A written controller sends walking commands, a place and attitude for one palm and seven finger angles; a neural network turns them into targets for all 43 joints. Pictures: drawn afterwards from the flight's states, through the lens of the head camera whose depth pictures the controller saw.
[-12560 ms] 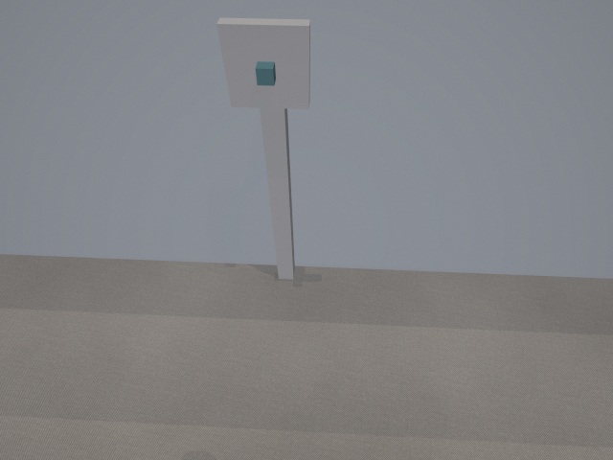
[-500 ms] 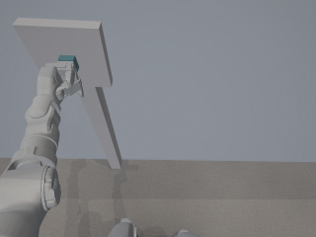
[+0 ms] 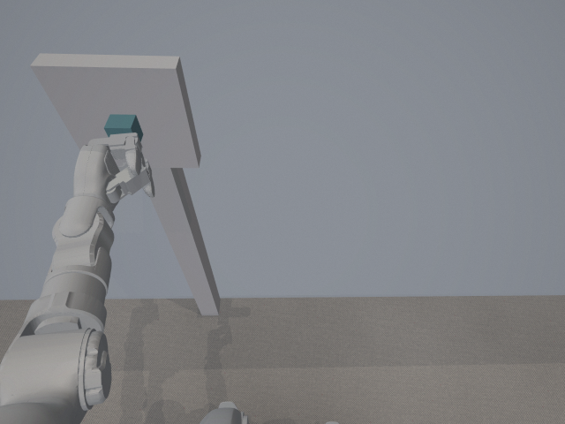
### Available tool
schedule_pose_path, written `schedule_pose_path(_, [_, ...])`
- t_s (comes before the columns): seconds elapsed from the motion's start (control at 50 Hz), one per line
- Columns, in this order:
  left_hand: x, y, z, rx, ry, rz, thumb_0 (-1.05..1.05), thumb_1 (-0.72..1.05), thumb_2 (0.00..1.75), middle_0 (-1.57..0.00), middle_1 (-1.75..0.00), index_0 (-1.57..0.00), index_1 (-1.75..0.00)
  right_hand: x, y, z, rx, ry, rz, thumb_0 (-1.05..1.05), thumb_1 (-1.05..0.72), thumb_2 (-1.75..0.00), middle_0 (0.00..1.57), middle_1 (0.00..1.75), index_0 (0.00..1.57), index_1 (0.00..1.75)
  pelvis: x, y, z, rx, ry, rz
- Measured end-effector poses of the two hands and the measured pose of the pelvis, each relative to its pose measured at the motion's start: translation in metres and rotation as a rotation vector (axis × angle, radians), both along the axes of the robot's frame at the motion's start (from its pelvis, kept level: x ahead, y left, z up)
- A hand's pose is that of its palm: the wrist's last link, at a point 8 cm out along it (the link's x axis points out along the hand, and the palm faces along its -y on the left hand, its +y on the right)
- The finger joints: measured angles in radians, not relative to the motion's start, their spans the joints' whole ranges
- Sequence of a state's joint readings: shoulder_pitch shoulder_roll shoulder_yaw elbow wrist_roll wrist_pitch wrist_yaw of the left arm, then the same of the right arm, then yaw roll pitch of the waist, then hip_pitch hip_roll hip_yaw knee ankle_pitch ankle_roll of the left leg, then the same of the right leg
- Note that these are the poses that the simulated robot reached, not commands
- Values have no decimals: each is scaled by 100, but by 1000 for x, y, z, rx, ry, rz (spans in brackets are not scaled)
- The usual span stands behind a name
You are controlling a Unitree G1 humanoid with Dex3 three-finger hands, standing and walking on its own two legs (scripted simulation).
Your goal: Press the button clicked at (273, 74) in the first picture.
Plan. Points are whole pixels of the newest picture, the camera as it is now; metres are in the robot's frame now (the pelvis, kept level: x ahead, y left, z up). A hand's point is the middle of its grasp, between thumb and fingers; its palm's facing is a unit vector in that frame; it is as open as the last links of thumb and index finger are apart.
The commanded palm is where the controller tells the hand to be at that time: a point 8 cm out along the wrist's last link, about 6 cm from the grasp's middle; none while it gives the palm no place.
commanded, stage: pull the fist back off the button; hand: left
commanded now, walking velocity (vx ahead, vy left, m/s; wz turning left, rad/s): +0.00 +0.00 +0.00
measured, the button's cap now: (125, 129) +0.49 +0.23 +0.14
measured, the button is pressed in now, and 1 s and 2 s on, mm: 0 0 0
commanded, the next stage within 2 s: draw the hand back to the body in 0.68 s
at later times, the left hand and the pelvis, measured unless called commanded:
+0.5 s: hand (131, 214) +0.37 +0.21 +0.10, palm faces +0.03 -1.00 +0.02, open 3.1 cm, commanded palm +0.34 +0.25 +0.11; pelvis +0.04 +0.00 +0.01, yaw +0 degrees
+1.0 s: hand (119, 227) +0.33 +0.20 +0.13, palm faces +0.02 -1.00 -0.01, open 3.1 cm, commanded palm +0.29 +0.25 +0.13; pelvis +0.02 -0.01 +0.02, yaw +0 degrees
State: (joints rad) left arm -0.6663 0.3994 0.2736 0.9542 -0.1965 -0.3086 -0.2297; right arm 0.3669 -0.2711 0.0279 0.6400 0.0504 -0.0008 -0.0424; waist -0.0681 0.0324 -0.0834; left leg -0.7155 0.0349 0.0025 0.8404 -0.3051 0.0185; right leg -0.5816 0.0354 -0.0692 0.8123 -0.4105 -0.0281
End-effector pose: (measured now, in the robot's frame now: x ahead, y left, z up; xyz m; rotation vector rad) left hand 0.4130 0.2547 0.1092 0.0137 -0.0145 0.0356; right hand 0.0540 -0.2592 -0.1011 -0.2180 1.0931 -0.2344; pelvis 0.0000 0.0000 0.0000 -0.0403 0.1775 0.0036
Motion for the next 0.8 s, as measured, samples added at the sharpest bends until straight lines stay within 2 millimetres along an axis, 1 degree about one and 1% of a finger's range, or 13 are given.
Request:
schedule_pose_path(0.06, [-2, -8, -3, -12, 3, -17, 3, 90, 89, -130, -150, -138, -150, 15, 4, 3, 10, -41, 7, 1, -90, -89, 21, 30, 21, 30, 4, 1, 2, 4, -8, -7])
schedule_pose_path(0.12, [-4, -11, -7, -28, 7, -12, 2, 90, 89, -130, -150, -135, -150, 31, 7, 8, 17, -81, 12, 1, -90, -89, 21, 30, 21, 30, 9, 2, 4, 9, -14, -16])
schedule_pose_path(0.22, [-13, -3, -9, -16, -3, 16, 2, 90, 89, -130, -150, -132, -149, 56, 10, 16, 22, -136, 24, 1, -90, -89, 21, 30, 21, 30, 18, 2, 7, 15, -21, -27])
schedule_pose_path(0.3, [-28, 7, -5, -5, -24, 25, 2, 90, 89, -130, -150, -131, -149, 75, 11, 21, 27, -167, 40, 1, -90, -89, 21, 30, 21, 30, 28, 2, 9, 17, -29, -28])
schedule_pose_path(0.36, [-41, 11, -5, -7, -16, 16, 2, 90, 89, -130, -150, -130, -149, 89, 12, 23, 29, -185, 59, 1, -90, -89, 21, 30, 21, 30, 33, 3, 11, 16, -37, -19])
schedule_pose_path(0.48, [-61, 7, -13, -33, 17, -1, 2, 90, 90, -130, -150, -130, -150, 118, 15, 29, 24, -236, 101, 1, -90, -89, 21, 30, 21, 30, 37, 3, 12, 18, -47, -5])
schedule_pose_path(0.54, [-71, 3, -13, -30, 9, -1, 2, 90, 90, -130, -150, -130, -150, 129, 18, 33, 26, -272, 118, 2, -90, -89, 21, 30, 21, 30, 37, 3, 12, 20, -52, -4])
schedule_pose_path(0.62, [-84, 0, -8, -19, -16, -1, 2, 90, 90, -130, -150, -130, -150, 140, 22, 38, 36, -313, 135, 2, -90, -89, 20, 30, 20, 30, 36, 1, 12, 22, -60, -3])
schedule_pose_path(0.68, [-87, 3, -7, -15, -13, 9, 2, 90, 90, -130, -150, -130, -150, 142, 25, 38, 40, -324, 148, 1, -90, -89, 21, 30, 21, 30, 33, -1, 12, 22, -66, 5])
schedule_pose_path(0.74, [-87, 7, -8, -19, 3, 24, 2, 90, 90, -130, -150, -130, -150, 140, 26, 37, 40, -319, 155, 1, -90, -89, 21, 30, 21, 30, 29, -3, 11, 21, -71, 11])
schedule_pose_path(0.8, [-85, 7, -6, -19, 5, 22, 2, 90, 90, -130, -150, -130, -150, 134, 24, 35, 36, -310, 153, 1, -90, -89, 21, 30, 21, 30, 25, -4, 11, 19, -72, 14])
